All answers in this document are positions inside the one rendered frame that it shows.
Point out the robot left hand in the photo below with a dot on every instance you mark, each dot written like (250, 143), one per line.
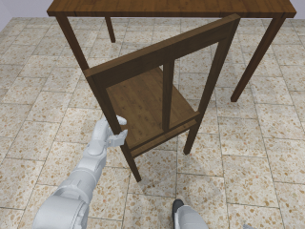
(102, 131)

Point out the robot left forearm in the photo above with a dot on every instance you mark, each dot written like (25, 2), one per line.
(85, 175)

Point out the chair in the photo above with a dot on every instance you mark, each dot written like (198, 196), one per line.
(135, 88)

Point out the table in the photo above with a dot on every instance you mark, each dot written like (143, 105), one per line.
(279, 10)

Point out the right robot shin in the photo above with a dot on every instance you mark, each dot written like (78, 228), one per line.
(184, 207)

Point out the robot right foot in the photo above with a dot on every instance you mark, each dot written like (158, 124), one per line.
(176, 204)

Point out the left robot upper arm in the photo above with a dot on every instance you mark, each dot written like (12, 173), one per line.
(63, 213)

